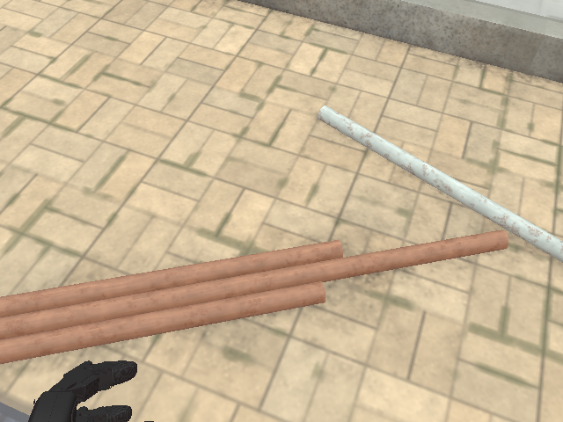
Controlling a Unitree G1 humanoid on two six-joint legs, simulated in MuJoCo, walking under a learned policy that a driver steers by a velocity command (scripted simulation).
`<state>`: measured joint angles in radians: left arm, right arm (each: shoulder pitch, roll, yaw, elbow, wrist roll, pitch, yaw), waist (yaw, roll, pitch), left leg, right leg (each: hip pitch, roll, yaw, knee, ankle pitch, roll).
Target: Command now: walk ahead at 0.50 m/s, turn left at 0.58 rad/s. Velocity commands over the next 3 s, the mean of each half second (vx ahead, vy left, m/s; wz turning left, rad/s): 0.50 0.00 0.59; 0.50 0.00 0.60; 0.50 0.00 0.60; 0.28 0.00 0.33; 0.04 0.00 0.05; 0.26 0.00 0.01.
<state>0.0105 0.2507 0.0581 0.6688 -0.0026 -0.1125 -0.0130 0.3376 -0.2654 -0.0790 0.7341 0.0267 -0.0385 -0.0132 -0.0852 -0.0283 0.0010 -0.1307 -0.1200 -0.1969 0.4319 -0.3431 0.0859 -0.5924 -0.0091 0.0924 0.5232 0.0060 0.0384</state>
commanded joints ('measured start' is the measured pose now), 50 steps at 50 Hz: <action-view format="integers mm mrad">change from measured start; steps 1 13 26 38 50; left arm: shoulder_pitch -59 199 271 189 -12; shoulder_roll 119 105 235 157 168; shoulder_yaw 41 42 75 29 28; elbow -89 13 106 1 -80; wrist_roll -9 7 -26 18 4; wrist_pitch -37 -10 33 5 -10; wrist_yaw -9 13 26 18 -9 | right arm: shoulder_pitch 9 -98 -340 -121 57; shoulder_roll -150 -78 -77 -150 -146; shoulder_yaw -44 -17 -8 -26 -15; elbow -53 -153 -225 -171 -88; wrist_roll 0 -3 -5 -23 8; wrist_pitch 0 9 6 -27 -3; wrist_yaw -9 17 68 29 1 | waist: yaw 38 93 139 108 55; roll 164 -72 -60 75 116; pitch -36 3 44 -71 -76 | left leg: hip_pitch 23 -608 -490 -42 -108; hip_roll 246 224 167 293 235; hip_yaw -247 88 250 -167 -145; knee -3 752 224 -188 -99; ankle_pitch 344 46 197 414 345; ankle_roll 111 -86 -19 219 103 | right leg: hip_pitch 126 441 642 -59 230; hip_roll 34 -243 -276 -115 28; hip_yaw -20 107 -219 -24 -102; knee -65 -338 -243 596 99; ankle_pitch -72 -87 298 -294 -120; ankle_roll -34 -239 -156 -2 -42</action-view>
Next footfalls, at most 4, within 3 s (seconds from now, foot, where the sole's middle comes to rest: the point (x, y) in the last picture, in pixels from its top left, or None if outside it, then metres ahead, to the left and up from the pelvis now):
0.06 right None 0.21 -0.13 -0.77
0.58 left None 0.41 0.20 -0.77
0.98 right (207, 295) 0.77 0.12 -0.71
1.36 left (108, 388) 0.57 0.36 -0.77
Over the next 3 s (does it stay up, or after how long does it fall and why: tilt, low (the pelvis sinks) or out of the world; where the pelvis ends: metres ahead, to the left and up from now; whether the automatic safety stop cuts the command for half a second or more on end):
stays up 0.84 0.61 0.04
